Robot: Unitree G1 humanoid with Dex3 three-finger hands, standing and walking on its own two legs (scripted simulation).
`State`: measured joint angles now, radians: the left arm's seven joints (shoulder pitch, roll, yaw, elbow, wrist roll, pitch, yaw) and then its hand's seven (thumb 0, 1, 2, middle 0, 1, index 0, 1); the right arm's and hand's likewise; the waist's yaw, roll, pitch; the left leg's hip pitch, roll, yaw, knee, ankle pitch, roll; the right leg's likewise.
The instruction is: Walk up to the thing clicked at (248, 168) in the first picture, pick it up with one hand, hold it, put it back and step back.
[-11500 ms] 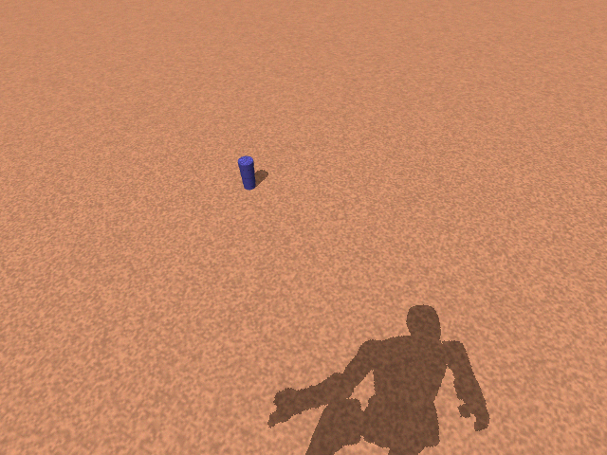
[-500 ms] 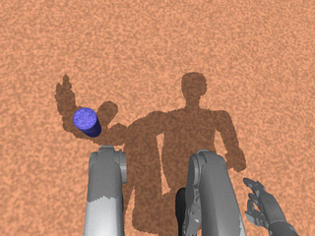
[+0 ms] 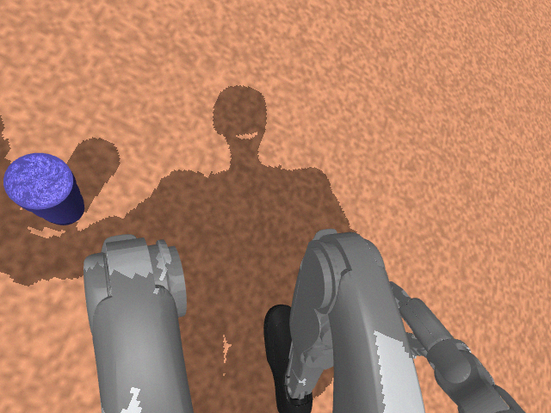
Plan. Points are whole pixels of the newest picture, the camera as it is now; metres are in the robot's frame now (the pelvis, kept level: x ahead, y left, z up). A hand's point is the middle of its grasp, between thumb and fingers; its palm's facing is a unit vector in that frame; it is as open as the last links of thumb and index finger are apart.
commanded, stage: close in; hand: left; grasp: from the side
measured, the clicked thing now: (53, 196) +0.40 +0.29 -0.21
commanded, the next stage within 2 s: rest palm in 0.72 s
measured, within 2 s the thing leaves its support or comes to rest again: leaves its support in 1.90 s
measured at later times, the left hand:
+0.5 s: hand (25, 219) +0.35 +0.31 -0.17, palm faces +0.29 -0.96 +0.02, open 17.6 cm
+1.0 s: hand (47, 211) +0.37 +0.29 -0.19, palm faces +0.33 -0.94 +0.01, open 16.2 cm
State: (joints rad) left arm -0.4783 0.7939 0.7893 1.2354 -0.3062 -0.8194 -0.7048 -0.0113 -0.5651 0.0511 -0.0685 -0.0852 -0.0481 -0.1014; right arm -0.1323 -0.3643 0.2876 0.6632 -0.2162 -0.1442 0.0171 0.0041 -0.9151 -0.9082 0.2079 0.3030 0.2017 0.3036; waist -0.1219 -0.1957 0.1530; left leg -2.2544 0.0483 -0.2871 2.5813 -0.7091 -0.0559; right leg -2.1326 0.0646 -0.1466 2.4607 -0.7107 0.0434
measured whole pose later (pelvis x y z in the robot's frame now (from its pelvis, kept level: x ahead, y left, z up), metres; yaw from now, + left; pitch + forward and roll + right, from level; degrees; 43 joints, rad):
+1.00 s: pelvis -0.01 +0.02 -0.02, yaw -4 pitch +11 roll -16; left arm -0.48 0.72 0.52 1.35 -0.16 -1.14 -0.09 -0.01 -0.35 0.17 -0.13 -0.11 -0.12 -0.12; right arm -0.19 -0.37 0.47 0.58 -0.36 -0.02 0.15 0.00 -0.90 -0.90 0.21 0.30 0.20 0.30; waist -0.19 -0.27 0.28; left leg -2.22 0.03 -0.41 2.69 -0.70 -0.03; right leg -2.05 0.10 -0.23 2.47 -0.67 0.07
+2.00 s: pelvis -0.01 +0.02 -0.01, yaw -5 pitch +12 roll -17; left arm -0.47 0.71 0.51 1.15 -0.11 -1.02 0.00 0.00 -0.23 0.98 -0.71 -1.00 -0.72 -1.00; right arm -0.15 -0.35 0.44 0.58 -0.34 0.02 0.15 0.00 -0.90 -0.91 0.21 0.30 0.20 0.30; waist -0.17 -0.27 0.27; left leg -2.22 0.04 -0.41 2.66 -0.70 -0.03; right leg -2.04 0.10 -0.24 2.43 -0.66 0.07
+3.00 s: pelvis +0.01 -0.01 +0.06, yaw +4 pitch +31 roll -7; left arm -0.42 0.41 0.44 0.70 -0.18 -0.59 -0.18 0.00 -0.27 1.03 -0.74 -0.97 -0.76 -0.99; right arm 0.02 -0.29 0.06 0.66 -0.08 0.05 0.07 0.00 -0.89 -0.90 0.21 0.30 0.20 0.30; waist -0.07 -0.03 -0.07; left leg -2.22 0.06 -0.18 2.36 -0.69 -0.05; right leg -2.12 0.02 -0.09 2.31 -0.73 0.01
